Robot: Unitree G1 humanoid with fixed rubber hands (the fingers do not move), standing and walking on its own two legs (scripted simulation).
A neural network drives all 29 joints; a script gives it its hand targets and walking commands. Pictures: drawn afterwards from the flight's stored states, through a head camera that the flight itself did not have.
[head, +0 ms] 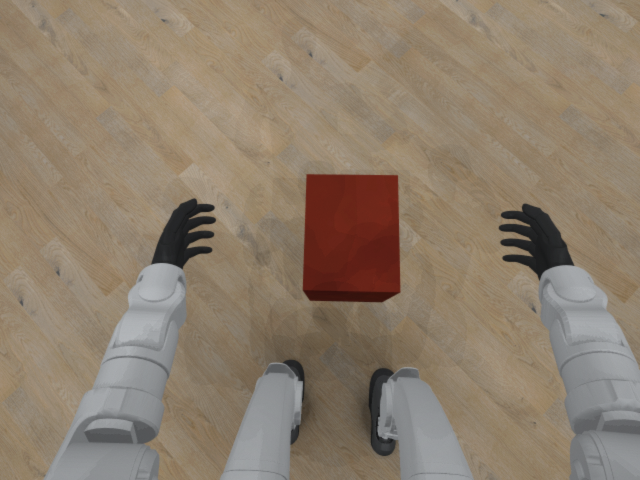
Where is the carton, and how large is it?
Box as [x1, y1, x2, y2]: [303, 174, 399, 301]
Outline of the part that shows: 307,174 303,290 310,300 383,301 399,292 397,175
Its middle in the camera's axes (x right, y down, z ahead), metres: +0.08 +0.00 +0.95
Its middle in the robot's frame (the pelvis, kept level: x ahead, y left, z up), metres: +0.49 -0.03 -0.55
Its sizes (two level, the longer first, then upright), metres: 0.251 0.197 0.287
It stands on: the floor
